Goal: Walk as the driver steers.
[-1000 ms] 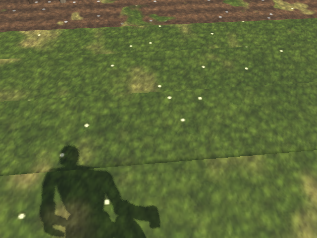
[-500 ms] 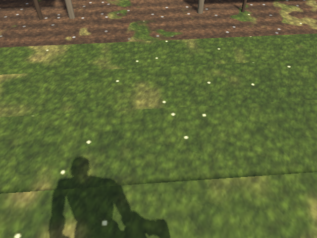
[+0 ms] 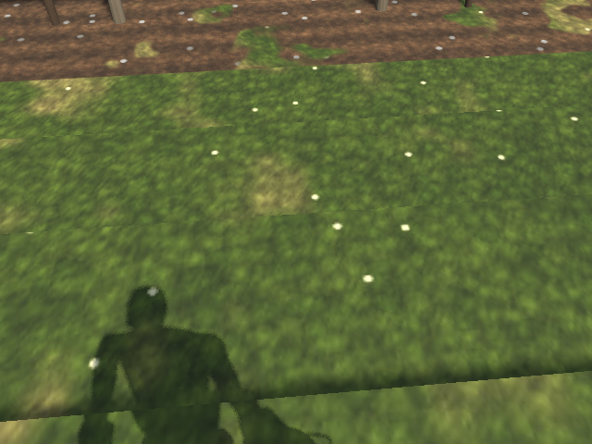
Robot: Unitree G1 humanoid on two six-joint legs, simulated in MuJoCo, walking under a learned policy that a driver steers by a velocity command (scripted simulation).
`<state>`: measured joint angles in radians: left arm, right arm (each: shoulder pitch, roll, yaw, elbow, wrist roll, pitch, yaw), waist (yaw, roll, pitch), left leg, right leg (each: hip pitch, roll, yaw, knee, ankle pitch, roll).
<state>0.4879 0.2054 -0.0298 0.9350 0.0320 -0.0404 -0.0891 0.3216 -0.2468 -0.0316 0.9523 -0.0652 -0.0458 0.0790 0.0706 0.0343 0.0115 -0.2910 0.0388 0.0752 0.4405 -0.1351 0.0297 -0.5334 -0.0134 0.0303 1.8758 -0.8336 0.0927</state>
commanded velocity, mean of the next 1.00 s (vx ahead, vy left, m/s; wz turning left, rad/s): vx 0.02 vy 0.00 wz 0.00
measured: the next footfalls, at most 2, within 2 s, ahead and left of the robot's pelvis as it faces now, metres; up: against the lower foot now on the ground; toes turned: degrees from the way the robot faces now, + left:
right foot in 0.14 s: +0.14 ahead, -0.14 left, +0.00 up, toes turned -4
left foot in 1.58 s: +0.49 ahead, +0.10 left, +0.00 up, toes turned +2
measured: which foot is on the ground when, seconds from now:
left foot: down 0.00-1.00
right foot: up 0.00-0.12, down 0.14-1.00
